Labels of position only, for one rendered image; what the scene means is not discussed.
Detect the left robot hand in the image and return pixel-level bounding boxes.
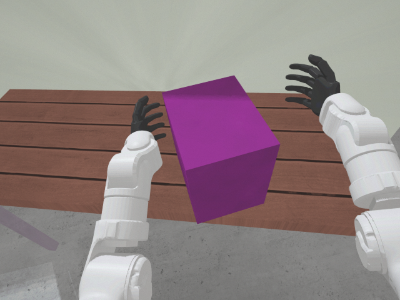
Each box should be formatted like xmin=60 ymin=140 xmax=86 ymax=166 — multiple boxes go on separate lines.
xmin=131 ymin=96 xmax=166 ymax=141

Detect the table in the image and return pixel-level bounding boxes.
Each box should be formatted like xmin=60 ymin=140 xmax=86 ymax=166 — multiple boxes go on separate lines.
xmin=0 ymin=89 xmax=369 ymax=251

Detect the robot right upper arm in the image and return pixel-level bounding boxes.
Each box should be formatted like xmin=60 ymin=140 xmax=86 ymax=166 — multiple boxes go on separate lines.
xmin=354 ymin=208 xmax=400 ymax=300

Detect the robot left forearm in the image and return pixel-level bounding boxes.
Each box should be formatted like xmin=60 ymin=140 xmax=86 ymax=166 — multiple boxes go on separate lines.
xmin=79 ymin=131 xmax=163 ymax=295

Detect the robot left upper arm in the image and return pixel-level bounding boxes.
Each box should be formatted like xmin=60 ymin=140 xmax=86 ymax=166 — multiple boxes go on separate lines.
xmin=79 ymin=252 xmax=152 ymax=300

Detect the robot right forearm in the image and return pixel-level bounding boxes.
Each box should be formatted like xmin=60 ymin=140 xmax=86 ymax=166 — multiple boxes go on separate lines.
xmin=319 ymin=93 xmax=400 ymax=211

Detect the carton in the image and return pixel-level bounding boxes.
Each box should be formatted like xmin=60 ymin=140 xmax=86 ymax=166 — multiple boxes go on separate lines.
xmin=162 ymin=76 xmax=280 ymax=224

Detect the right robot hand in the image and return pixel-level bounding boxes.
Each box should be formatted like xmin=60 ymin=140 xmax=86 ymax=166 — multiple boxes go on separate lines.
xmin=285 ymin=54 xmax=340 ymax=116

